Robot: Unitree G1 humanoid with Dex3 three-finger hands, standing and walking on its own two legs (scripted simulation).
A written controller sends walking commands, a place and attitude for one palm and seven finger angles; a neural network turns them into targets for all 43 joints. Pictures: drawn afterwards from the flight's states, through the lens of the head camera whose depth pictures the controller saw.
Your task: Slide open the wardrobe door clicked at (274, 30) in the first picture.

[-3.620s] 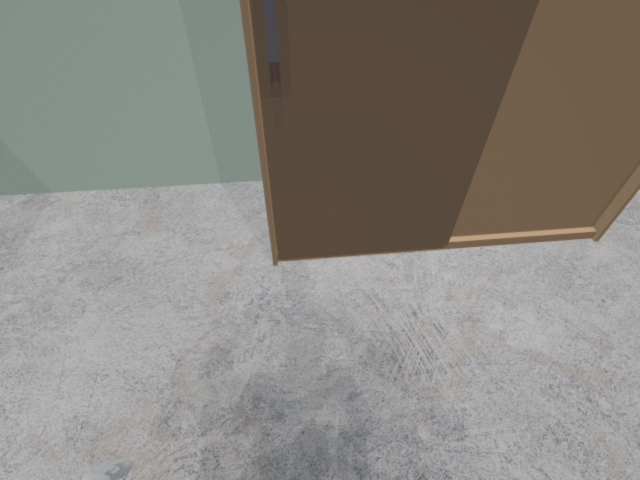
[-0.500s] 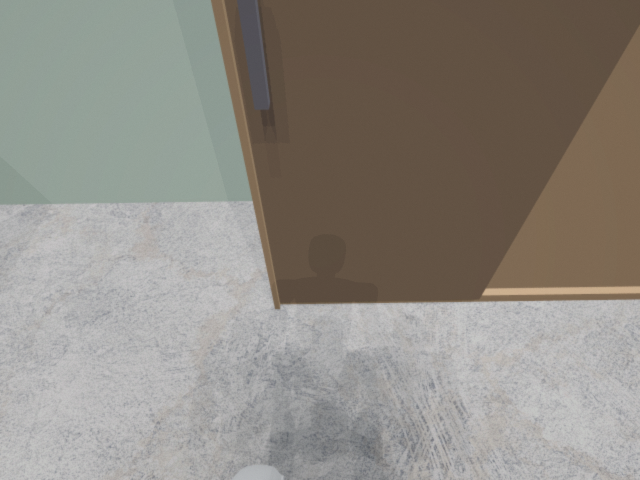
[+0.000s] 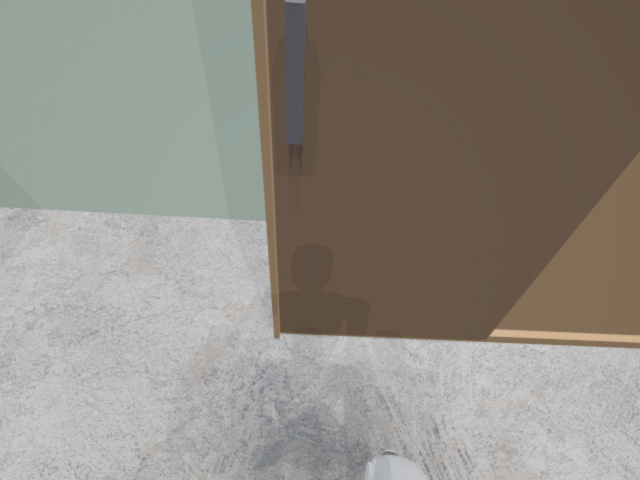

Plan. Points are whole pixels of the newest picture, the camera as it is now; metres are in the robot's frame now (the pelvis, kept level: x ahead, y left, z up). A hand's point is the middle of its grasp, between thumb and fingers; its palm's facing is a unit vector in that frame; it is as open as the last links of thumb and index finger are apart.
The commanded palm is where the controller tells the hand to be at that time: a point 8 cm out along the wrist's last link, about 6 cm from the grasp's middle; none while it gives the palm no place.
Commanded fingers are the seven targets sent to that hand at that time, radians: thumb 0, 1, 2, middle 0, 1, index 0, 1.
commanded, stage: take the last steps up to it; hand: left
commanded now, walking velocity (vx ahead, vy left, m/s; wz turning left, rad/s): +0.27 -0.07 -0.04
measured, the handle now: (295, 73) +0.66 +0.09 +0.19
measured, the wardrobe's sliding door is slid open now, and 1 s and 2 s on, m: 0.00 0.00 0.00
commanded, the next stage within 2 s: come to a stop and stand still in 0.30 s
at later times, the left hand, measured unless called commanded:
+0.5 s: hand (242, 469) +0.17 +0.12 -0.17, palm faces +0.07 -0.98 -0.18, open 7.3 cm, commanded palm none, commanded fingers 0.00 0.90 0.90 -0.20 -0.30 -0.20 -0.30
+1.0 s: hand (222, 473) +0.17 +0.14 -0.17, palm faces +0.02 -0.97 -0.24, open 7.4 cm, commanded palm none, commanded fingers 0.00 0.90 0.90 -0.20 -0.30 -0.20 -0.30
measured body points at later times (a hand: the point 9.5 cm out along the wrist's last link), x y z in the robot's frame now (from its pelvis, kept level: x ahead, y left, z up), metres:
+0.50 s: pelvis +0.15 -0.06 +0.00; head +0.15 -0.06 +0.45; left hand +0.17 +0.17 -0.16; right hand +0.20 -0.29 -0.15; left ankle +0.21 +0.07 -0.71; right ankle +0.18 -0.13 -0.74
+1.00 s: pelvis +0.16 -0.05 +0.00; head +0.17 -0.05 +0.45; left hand +0.17 +0.20 -0.16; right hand +0.20 -0.28 -0.16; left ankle +0.22 +0.07 -0.74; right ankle +0.18 -0.13 -0.74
